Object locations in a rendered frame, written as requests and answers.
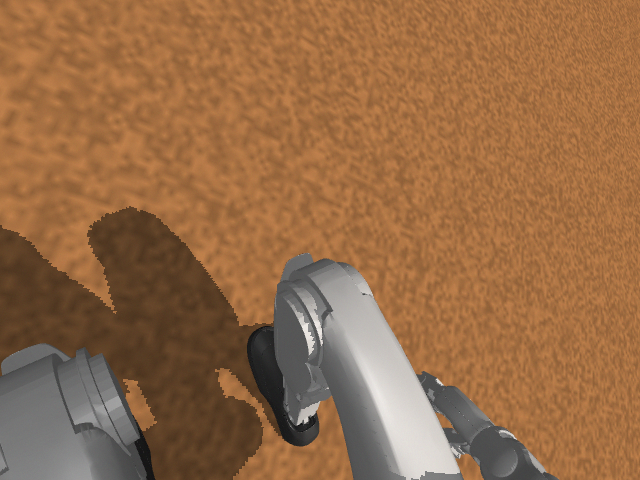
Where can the right robot foot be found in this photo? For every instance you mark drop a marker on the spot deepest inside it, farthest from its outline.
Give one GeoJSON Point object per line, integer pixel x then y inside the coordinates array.
{"type": "Point", "coordinates": [269, 379]}

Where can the right robot hand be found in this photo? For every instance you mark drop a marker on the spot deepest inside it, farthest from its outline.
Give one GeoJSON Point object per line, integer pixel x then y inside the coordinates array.
{"type": "Point", "coordinates": [466, 418]}

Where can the right robot arm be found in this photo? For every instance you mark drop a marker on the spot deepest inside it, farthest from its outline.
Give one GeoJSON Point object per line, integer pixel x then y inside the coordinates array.
{"type": "Point", "coordinates": [502, 457]}

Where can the left robot foot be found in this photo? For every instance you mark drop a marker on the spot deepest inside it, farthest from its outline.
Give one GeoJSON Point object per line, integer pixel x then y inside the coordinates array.
{"type": "Point", "coordinates": [144, 453]}

